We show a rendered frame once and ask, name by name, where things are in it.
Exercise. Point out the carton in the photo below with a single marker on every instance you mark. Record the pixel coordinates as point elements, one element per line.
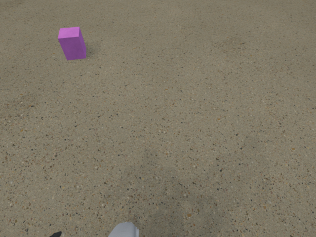
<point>72,43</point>

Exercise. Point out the robot left thigh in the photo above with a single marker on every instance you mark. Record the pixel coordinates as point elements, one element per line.
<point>124,230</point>

